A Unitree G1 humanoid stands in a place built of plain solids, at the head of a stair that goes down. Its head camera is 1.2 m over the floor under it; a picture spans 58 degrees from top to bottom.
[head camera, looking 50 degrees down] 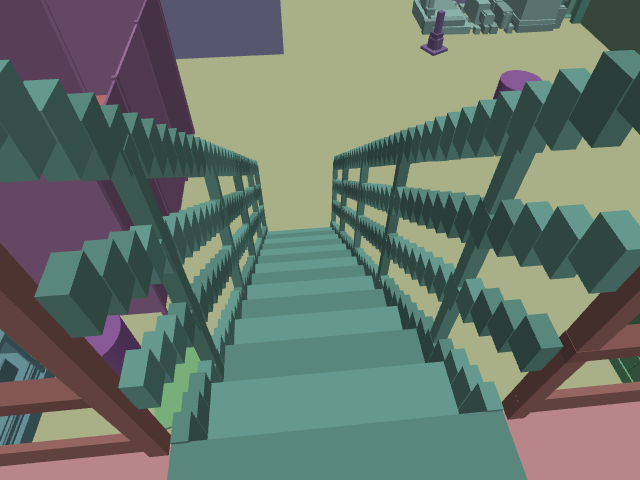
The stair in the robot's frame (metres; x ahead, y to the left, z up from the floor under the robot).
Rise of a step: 0.21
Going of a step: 0.24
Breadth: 0.89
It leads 6 degrees to the left of straight ahead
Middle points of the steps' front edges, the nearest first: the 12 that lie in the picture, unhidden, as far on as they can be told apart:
0.36 -0.05 0.00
0.60 -0.03 -0.21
0.84 -0.01 -0.42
1.08 0.02 -0.64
1.33 0.04 -0.85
1.57 0.06 -1.06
1.81 0.09 -1.27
2.05 0.11 -1.49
2.29 0.13 -1.70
2.53 0.16 -1.91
2.77 0.18 -2.12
3.02 0.20 -2.34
